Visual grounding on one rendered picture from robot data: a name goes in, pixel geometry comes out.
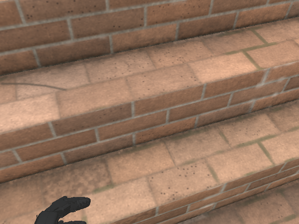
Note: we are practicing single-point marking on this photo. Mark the robot left hand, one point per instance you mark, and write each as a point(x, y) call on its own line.
point(62, 207)

